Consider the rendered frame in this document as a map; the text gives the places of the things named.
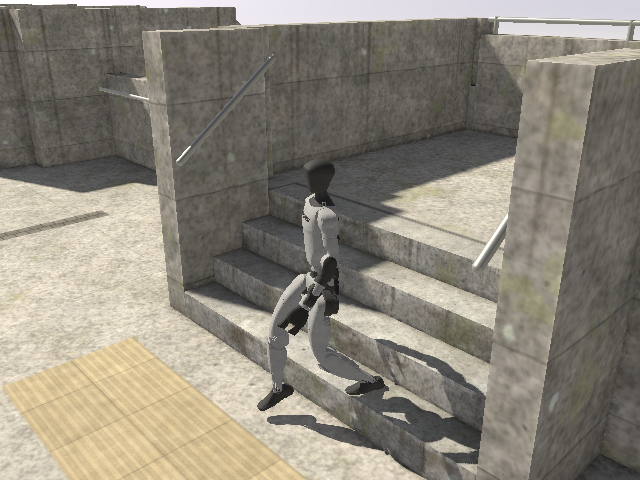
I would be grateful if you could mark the stairs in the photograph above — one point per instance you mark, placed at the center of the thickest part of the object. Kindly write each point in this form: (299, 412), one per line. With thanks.
(413, 314)

